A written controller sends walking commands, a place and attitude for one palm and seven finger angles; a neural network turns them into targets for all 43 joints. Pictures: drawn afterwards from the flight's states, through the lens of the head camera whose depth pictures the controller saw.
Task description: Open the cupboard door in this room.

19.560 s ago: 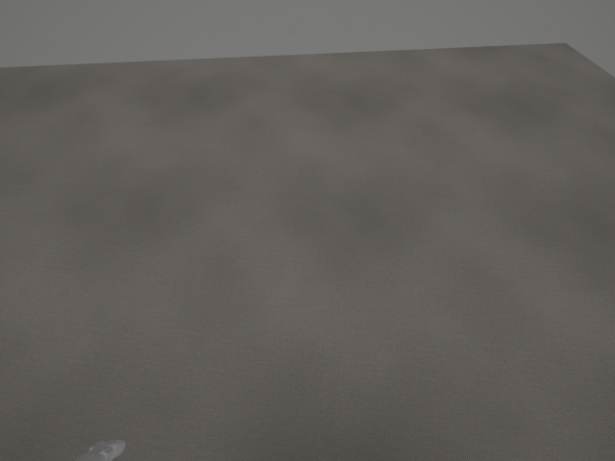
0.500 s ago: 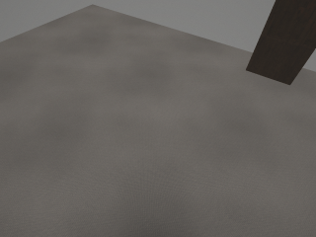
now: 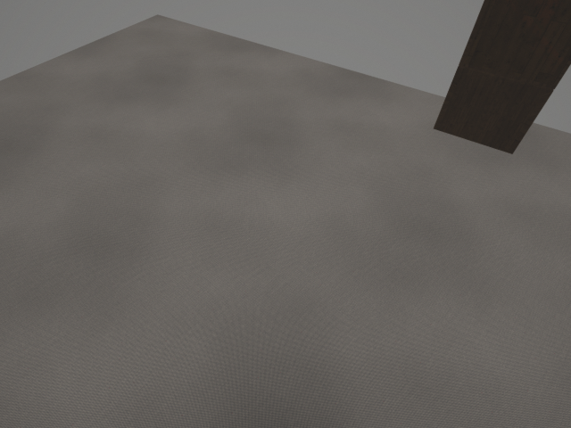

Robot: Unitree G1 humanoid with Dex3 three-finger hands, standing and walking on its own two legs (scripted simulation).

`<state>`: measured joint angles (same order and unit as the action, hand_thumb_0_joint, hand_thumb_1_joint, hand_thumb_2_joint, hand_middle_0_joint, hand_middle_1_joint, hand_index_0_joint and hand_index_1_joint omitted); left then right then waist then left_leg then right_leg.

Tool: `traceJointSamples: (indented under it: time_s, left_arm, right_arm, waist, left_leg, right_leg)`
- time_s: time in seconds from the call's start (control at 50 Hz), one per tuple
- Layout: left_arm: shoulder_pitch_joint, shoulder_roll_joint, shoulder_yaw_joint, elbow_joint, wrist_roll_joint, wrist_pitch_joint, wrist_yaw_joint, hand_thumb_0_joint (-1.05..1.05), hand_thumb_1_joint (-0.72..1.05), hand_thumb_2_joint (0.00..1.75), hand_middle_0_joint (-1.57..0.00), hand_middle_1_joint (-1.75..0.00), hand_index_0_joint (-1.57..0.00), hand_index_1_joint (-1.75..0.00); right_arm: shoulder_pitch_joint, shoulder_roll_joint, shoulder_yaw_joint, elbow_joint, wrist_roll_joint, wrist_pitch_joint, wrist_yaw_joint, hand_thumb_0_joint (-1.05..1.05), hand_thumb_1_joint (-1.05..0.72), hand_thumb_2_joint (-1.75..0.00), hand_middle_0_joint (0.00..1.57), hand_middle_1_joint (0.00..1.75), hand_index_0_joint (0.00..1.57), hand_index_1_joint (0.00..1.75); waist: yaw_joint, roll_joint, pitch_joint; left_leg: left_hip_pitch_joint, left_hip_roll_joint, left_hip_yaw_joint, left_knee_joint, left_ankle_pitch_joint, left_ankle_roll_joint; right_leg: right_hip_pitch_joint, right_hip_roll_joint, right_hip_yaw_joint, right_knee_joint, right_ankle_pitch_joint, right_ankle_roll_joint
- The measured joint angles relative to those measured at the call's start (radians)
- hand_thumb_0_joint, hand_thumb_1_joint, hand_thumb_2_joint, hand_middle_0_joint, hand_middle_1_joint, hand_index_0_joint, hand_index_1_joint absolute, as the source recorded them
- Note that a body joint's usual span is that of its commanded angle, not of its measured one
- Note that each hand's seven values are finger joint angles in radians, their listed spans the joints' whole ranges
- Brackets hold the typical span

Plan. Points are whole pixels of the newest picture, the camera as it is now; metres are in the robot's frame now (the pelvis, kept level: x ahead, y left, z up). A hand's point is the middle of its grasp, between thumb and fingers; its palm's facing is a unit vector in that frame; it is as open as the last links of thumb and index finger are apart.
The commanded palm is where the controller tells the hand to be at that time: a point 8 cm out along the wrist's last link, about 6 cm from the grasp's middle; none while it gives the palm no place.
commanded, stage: turn or walk to find it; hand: left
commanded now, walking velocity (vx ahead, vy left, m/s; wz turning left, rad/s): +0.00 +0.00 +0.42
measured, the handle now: out of the picture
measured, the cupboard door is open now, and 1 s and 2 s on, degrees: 0 0 0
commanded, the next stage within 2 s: stand and wait in 0.06 s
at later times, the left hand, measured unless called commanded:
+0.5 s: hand out of the picture +0.07 +0.22 -0.18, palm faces +0.08 -0.96 -0.28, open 7.4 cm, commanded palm none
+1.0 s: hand out of the picture -0.01 +0.17 -0.18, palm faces +0.26 -0.93 -0.27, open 7.4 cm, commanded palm none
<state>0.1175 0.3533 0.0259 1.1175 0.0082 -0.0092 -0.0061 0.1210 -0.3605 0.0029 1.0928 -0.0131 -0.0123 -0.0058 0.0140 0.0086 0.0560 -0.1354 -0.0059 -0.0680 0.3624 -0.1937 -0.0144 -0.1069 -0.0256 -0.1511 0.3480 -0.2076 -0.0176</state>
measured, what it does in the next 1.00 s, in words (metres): steps on the spot, turning left: right foot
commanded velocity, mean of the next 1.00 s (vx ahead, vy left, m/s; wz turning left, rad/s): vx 0.00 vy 0.00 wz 0.20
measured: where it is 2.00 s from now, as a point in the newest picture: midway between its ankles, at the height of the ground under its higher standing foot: outside the picture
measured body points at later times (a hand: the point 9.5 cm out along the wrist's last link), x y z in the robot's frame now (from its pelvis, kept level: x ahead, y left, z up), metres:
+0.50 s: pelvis +0.01 +0.00 -0.01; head +0.04 +0.00 +0.44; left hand +0.06 +0.27 -0.15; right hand +0.08 -0.26 -0.16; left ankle +0.01 +0.12 -0.74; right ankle -0.01 -0.10 -0.75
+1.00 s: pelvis +0.00 -0.03 -0.01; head +0.01 -0.05 +0.44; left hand -0.03 +0.22 -0.16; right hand +0.10 -0.26 -0.17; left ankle +0.00 +0.11 -0.74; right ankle +0.03 -0.15 -0.75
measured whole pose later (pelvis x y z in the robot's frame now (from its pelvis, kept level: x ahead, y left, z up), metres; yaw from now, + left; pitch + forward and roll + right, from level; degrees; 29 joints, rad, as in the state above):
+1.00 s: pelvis +0.00 -0.03 -0.01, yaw +15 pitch -2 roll +1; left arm 0.22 0.20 0.01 1.08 0.02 0.01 0.02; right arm 0.21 -0.21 -0.04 1.09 -0.01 0.02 -0.01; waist -0.01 0.02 0.03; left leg -0.28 -0.01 -0.03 0.56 -0.30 -0.02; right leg -0.20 -0.06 -0.09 0.53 -0.28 0.01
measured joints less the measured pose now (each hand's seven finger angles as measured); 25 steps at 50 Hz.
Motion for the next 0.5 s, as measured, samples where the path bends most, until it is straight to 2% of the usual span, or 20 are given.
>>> traceJointSamples:
  time_s: [0.12, 0.32, 0.44, 0.46, 0.5]
  left_arm:
    - [-0.036, 0.003, 0.0, -0.03, -0.002, 0.014, 0.009, 0.0, 0.9, 0.89, -0.2, -0.3, -0.2, -0.3]
    - [-0.032, -0.049, -0.017, -0.034, -0.004, 0.017, 0.006, 0.0, 0.9, 0.89, -0.2, -0.3, -0.2, -0.3]
    - [-0.011, -0.089, -0.009, -0.054, -0.004, 0.035, 0.022, 0.0, 0.9, 0.89, -0.2, -0.3, -0.2, -0.3]
    - [-0.006, -0.096, -0.008, -0.06, -0.003, 0.038, 0.024, 0.0, 0.9, 0.89, -0.2, -0.3, -0.2, -0.3]
    - [0.001, -0.109, -0.005, -0.075, 0.001, 0.042, 0.025, 0.0, 0.9, 0.89, -0.2, -0.3, -0.2, -0.3]
  right_arm:
    - [-0.004, -0.009, 0.002, -0.024, -0.004, 0.015, 0.001, 0.01, -0.91, -0.9, 0.2, 0.3, 0.2, 0.3]
    - [0.006, 0.052, 0.017, -0.019, 0.0, 0.014, 0.006, 0.01, -0.91, -0.9, 0.2, 0.3, 0.2, 0.3]
    - [0.033, 0.086, 0.005, -0.035, -0.003, 0.029, -0.001, 0.01, -0.91, -0.9, 0.2, 0.3, 0.2, 0.3]
    - [0.039, 0.092, 0.002, -0.04, -0.003, 0.032, -0.001, 0.01, -0.91, -0.9, 0.2, 0.3, 0.2, 0.3]
    - [0.057, 0.104, -0.006, -0.05, -0.004, 0.039, -0.001, 0.01, -0.91, -0.9, 0.2, 0.3, 0.2, 0.3]
  waist:
    - [-0.008, 0.007, -0.002]
    - [-0.007, 0.009, 0.017]
    - [-0.011, 0.016, 0.017]
    - [-0.012, 0.016, 0.02]
    - [-0.02, 0.018, 0.027]
  left_leg:
    - [-0.027, -0.006, -0.013, 0.035, -0.017, -0.001]
    - [-0.025, -0.014, -0.019, 0.056, -0.036, 0.0]
    - [-0.078, -0.024, -0.043, 0.129, -0.064, -0.002]
    - [-0.094, -0.025, -0.041, 0.154, -0.072, -0.003]
    - [-0.135, -0.014, -0.002, 0.223, -0.07, -0.004]
  right_leg:
    - [-0.02, -0.007, -0.013, 0.034, -0.023, 0.002]
    - [-0.022, -0.017, -0.019, 0.071, -0.053, 0.003]
    - [-0.056, -0.027, -0.044, 0.128, -0.085, 0.002]
    - [-0.063, -0.03, -0.05, 0.142, -0.093, 0.002]
    - [-0.07, -0.037, -0.075, 0.174, -0.112, 0.001]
